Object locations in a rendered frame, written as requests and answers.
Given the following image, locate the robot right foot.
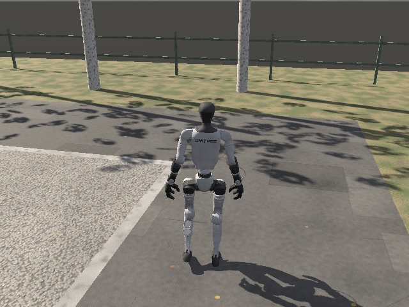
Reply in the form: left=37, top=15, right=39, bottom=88
left=211, top=251, right=220, bottom=267

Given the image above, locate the left robot upper arm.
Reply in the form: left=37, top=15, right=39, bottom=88
left=175, top=129, right=193, bottom=164

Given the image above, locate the robot left hand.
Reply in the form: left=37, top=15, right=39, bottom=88
left=165, top=183, right=180, bottom=199

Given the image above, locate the robot right hand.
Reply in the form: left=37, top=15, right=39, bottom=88
left=229, top=184, right=243, bottom=200

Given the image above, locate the left robot forearm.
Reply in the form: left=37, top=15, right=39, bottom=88
left=167, top=155, right=181, bottom=185

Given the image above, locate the right robot forearm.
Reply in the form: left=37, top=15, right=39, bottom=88
left=229, top=157, right=242, bottom=185

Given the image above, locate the robot left thigh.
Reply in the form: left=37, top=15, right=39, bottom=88
left=183, top=178, right=196, bottom=220

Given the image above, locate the right robot upper arm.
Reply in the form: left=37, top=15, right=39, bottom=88
left=219, top=130, right=236, bottom=166

